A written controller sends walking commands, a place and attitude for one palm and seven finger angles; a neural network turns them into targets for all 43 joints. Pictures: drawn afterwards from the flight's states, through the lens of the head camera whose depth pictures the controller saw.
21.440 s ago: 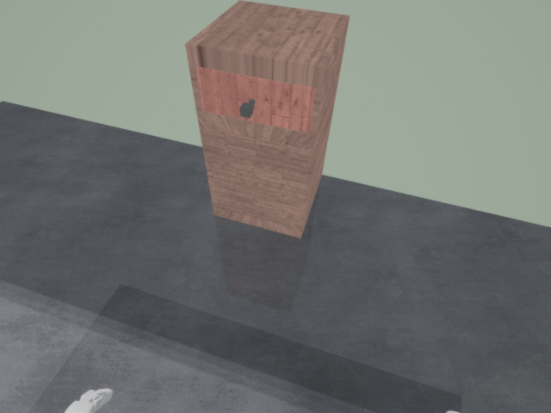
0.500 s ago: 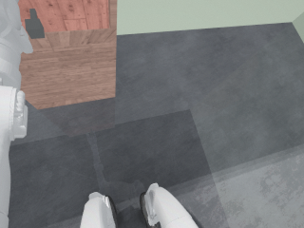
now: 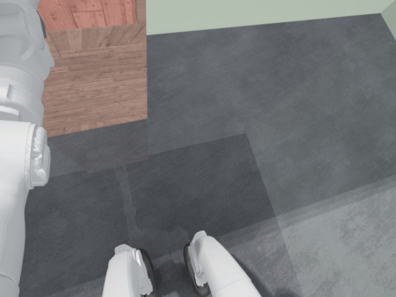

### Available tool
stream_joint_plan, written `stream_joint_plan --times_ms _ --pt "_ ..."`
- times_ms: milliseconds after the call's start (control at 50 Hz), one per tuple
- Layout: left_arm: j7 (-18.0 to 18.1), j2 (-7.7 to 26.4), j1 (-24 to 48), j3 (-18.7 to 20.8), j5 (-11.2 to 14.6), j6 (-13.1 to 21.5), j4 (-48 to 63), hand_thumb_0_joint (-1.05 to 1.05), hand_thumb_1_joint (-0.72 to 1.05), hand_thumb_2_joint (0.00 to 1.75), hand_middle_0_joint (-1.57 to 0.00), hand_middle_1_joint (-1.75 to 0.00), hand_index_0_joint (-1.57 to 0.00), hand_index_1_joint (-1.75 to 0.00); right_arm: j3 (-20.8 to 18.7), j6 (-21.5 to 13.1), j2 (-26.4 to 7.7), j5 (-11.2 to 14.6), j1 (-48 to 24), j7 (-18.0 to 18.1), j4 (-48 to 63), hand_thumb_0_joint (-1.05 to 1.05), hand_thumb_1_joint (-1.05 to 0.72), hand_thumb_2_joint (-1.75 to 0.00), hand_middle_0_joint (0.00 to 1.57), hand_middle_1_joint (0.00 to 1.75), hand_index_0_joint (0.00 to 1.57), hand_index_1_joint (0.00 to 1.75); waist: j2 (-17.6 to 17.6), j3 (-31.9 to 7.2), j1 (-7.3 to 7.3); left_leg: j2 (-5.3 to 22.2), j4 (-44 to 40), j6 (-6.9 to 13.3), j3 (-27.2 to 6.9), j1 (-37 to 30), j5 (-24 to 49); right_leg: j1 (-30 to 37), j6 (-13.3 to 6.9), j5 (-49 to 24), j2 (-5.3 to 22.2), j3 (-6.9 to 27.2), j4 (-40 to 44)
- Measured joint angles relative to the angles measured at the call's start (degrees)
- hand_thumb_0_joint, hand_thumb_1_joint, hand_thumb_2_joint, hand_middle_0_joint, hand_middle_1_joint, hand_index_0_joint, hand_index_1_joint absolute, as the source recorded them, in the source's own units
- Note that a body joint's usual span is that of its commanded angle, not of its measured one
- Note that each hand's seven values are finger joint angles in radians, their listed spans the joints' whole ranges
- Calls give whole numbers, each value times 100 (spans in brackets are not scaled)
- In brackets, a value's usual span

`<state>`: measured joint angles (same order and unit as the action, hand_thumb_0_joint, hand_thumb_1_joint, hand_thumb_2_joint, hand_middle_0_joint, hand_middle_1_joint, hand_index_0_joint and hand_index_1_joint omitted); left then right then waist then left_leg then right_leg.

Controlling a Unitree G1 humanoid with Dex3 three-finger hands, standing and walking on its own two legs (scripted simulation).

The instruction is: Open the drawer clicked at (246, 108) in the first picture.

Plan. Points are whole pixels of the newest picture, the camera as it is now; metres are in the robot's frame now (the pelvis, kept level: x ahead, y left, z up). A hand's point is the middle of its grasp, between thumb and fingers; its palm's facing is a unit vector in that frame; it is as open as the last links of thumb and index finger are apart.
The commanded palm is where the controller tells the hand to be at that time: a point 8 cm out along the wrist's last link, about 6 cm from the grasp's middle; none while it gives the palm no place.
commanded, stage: move the hooked fingers above the handle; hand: left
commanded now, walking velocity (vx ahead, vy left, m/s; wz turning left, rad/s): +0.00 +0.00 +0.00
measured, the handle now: (31, 17) +0.67 +0.18 -0.01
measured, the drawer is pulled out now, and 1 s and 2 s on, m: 0.00 0.00 0.00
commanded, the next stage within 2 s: none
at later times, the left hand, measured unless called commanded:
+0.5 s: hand (21, 17) +0.63 +0.18 +0.03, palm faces -0.05 -0.09 -0.99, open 13.8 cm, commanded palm +0.64 +0.13 +0.10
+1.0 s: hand (46, 7) +0.63 +0.13 +0.05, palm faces -0.08 -0.11 -0.99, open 13.8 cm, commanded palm +0.64 +0.13 +0.09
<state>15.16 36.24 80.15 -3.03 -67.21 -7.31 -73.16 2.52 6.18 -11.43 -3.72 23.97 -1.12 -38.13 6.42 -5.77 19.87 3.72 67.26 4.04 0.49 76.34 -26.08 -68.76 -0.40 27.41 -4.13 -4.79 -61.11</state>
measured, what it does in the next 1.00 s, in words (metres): stands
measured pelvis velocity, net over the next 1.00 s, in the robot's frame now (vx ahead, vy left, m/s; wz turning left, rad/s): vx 0.01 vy -0.01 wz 0.01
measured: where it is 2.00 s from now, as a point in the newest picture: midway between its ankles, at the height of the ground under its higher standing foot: (173, 281)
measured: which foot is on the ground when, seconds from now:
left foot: down 0.00-1.00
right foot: down 0.00-1.00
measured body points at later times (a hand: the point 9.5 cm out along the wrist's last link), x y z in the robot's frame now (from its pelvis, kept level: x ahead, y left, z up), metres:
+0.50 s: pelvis +0.00 +0.00 +0.00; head +0.22 +0.03 +0.39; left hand +0.62 +0.18 +0.09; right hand -0.10 -0.25 -0.07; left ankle +0.03 +0.07 -0.64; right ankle +0.00 -0.13 -0.64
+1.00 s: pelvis +0.01 -0.01 +0.01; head +0.21 +0.02 +0.41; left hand +0.63 +0.14 +0.10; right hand -0.08 -0.25 -0.08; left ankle +0.03 +0.07 -0.64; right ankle +0.00 -0.13 -0.64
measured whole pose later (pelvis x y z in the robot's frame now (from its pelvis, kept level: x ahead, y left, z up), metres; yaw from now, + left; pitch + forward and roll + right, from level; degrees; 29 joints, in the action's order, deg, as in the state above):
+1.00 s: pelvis +0.01 -0.01 +0.01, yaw +1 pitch +34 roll -6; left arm 10.5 34.1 78.6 -3.2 -65.7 -2.3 -74.3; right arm 1.2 6.9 -13.0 -4.3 25.6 -0.3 -38.0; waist 6.4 -7.5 19.9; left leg 3.6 65.5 3.5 0.6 73.0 -26.5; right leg -65.7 -0.9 28.0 -4.2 -4.4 -59.8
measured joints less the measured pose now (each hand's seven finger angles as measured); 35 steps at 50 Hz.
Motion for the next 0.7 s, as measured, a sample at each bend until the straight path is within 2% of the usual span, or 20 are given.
stream_joint_plan --times_ms 80,140,220,300,400,480,600,700 --pt "-129 92 170 2 88 -340 -324 0 -48 31 -33 -121 -36 -122 73 44 48 78 -6 -3 2 0 -90 -90 20 30 21 30 27 63 22 -3 -189 10 56 -228 63 196 10 -70 2 58 164" --pt "-418 138 285 -141 175 -383 -529 0 -48 31 -33 -121 -36 -122 84 54 55 131 51 18 -6 0 -90 -90 20 30 21 30 29 79 50 -15 -330 2 51 -394 110 366 6 -116 7 57 307" --pt "-796 232 335 -213 228 -143 -577 0 -48 31 -32 -120 -35 -121 51 71 -3 144 183 64 -18 0 -90 -90 20 30 21 30 9 29 82 -20 -393 -13 24 -473 124 459 -9 -128 4 34 384" --pt "-935 273 275 -251 196 265 -432 0 -48 31 -32 -120 -34 -121 -36 86 -94 100 318 103 -53 0 -90 -90 20 30 21 30 -24 -45 65 -23 -292 -25 -14 -382 75 384 -26 -68 3 -4 291" --pt "-753 261 28 -150 140 581 -117 0 -48 31 -31 -120 -33 -120 -152 94 -194 17 391 105 -71 0 -90 -90 20 30 21 30 -52 -101 5 -21 -82 -29 -36 -139 -4 147 -34 24 6 -29 73" --pt "-465 221 -165 -22 140 585 138 0 -48 31 -31 -120 -32 -120 -206 52 -205 -20 343 61 -91 0 -90 -90 20 30 21 30 -79 -97 -57 -15 25 -30 -32 20 -33 -18 -30 58 6 -26 -44" --pt "-161 102 -253 -34 173 214 332 0 -48 31 -32 -120 -32 -120 -200 -35 -107 15 176 -29 -156 0 -90 -90 20 30 21 30 -106 -58 -158 -21 -85 -47 -48 -51 18 65 -29 3 4 -36 84" --pt "-270 -39 -4 -336 274 -243 36 0 -48 31 -32 -120 -32 -120 -155 -47 -25 69 39 -70 -208 0 -90 -90 20 30 21 30 -107 -9 -175 -56 -332 -57 -91 -356 98 401 -36 -78 18 -72 363"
